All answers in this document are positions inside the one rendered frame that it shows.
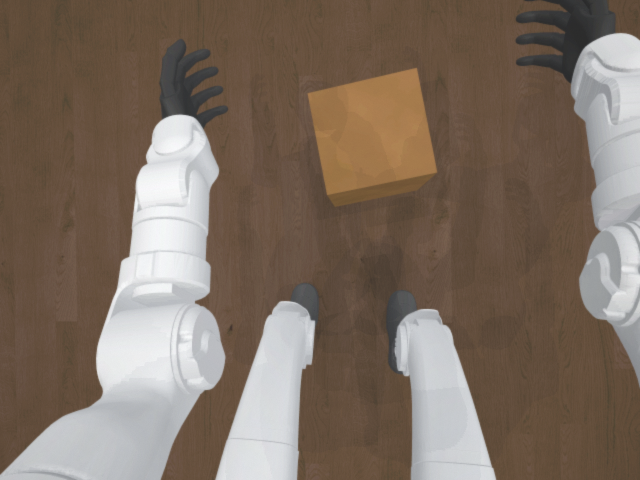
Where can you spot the robot left foot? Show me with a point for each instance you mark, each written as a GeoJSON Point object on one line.
{"type": "Point", "coordinates": [306, 295]}

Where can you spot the right robot forearm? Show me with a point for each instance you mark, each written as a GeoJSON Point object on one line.
{"type": "Point", "coordinates": [606, 89]}

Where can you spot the robot right hand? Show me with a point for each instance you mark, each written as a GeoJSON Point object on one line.
{"type": "Point", "coordinates": [585, 22]}

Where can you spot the carton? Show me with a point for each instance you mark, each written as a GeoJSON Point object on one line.
{"type": "Point", "coordinates": [373, 137]}

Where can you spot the robot left hand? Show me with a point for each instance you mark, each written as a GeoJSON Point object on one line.
{"type": "Point", "coordinates": [176, 89]}

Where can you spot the right robot shin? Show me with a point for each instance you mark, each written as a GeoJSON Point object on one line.
{"type": "Point", "coordinates": [422, 314]}

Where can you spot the left robot forearm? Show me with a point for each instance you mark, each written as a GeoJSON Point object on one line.
{"type": "Point", "coordinates": [167, 262]}

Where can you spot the robot left upper arm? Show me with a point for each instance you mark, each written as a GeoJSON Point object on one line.
{"type": "Point", "coordinates": [153, 364]}

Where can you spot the robot right upper arm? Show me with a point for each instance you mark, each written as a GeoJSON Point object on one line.
{"type": "Point", "coordinates": [610, 284]}

